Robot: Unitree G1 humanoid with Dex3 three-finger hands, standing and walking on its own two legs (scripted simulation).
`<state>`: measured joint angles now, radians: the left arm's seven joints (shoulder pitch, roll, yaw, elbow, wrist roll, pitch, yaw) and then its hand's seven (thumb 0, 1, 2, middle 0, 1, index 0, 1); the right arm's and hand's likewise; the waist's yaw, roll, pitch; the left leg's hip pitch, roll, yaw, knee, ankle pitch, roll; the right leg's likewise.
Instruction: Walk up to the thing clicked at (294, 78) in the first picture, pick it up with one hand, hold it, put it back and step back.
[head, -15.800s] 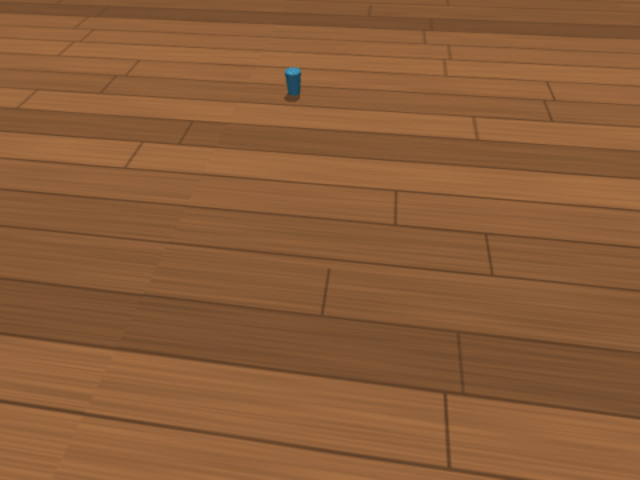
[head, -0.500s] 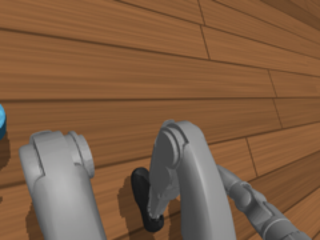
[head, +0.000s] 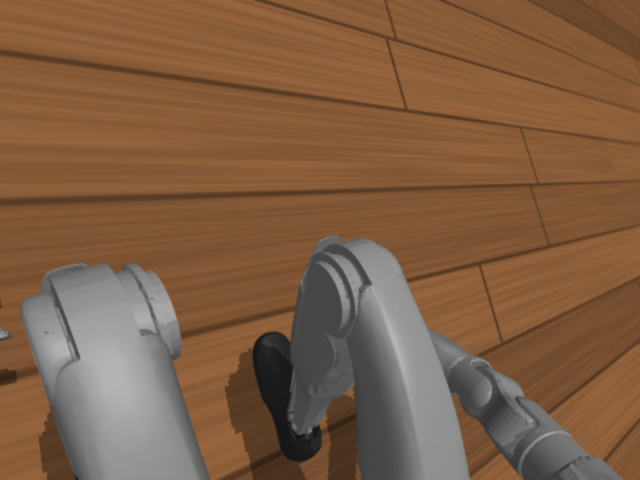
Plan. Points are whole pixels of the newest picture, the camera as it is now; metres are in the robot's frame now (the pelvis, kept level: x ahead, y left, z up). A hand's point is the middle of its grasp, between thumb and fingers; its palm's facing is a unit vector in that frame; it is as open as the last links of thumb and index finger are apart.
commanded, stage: rest palm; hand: left
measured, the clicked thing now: out of the picture +0.37 +0.32 -0.20
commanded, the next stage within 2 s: close in 0.14 s
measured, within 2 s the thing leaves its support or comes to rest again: leaves its support in 1.12 s
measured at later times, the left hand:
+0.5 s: hand out of the picture +0.35 +0.32 -0.18, palm faces +0.48 -0.88 -0.01, open 14.1 cm
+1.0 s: hand out of the picture +0.36 +0.32 -0.18, palm faces +0.47 -0.88 -0.01, open 11.6 cm
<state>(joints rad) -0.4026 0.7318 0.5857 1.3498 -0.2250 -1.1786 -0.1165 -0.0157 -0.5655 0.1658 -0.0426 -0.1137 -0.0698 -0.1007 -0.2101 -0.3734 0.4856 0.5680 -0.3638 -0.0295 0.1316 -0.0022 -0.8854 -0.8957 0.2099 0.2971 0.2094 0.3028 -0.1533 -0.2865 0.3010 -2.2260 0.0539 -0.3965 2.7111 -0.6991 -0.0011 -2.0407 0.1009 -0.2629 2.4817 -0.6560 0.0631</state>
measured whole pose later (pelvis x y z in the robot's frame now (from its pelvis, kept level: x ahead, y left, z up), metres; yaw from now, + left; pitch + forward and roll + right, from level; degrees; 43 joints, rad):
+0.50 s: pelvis +0.00 +0.00 +0.00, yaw -1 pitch +9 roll -17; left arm -0.43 0.76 0.56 1.35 -0.18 -1.18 -0.03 -0.01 -0.15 0.38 -0.25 -0.26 -0.24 -0.27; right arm -0.21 -0.37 0.50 0.56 -0.37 -0.01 0.14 0.00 -0.87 -0.90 0.21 0.30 0.21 0.30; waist -0.17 -0.30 0.31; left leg -2.22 0.06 -0.41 2.71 -0.70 0.00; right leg -2.04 0.11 -0.27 2.47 -0.65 0.06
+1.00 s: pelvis +0.00 +0.00 +0.00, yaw -1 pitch +9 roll -17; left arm -0.45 0.76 0.53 1.33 -0.18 -1.16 -0.02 0.02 -0.34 0.76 -0.65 -0.83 -0.56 -0.86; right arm -0.21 -0.37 0.50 0.55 -0.37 0.00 0.15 0.00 -0.88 -0.90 0.21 0.30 0.21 0.30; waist -0.17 -0.30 0.32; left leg -2.22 0.06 -0.42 2.70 -0.70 -0.01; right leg -2.04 0.11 -0.28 2.46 -0.64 0.06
